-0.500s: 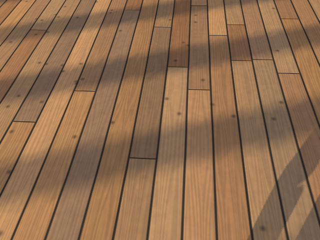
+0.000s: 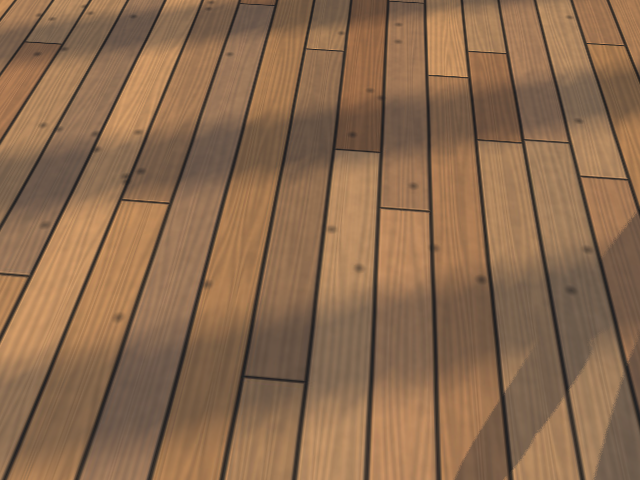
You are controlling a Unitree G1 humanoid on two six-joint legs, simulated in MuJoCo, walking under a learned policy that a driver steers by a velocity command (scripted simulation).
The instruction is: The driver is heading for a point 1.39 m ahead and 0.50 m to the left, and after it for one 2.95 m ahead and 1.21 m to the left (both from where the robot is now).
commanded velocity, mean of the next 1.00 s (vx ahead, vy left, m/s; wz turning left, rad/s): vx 0.50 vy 0.00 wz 0.47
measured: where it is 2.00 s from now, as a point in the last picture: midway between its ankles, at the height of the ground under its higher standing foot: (171, 278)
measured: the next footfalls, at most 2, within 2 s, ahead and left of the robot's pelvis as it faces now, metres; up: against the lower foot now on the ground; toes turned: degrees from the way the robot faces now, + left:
right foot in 0.42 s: +0.42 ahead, -0.10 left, +0.00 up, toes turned +11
left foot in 0.94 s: +0.58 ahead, +0.20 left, +0.00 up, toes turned +35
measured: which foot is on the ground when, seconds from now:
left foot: down 0.00-0.42, up 0.44-0.92, down 0.94-1.00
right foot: up 0.00-0.40, down 0.42-0.96, up 0.98-1.00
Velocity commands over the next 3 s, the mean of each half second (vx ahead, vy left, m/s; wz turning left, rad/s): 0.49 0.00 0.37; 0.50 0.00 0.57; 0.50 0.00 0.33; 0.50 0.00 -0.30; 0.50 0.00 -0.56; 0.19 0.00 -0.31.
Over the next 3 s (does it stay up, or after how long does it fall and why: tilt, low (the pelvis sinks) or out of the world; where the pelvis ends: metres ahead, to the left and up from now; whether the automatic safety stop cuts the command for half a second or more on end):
stays up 1.33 0.53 0.01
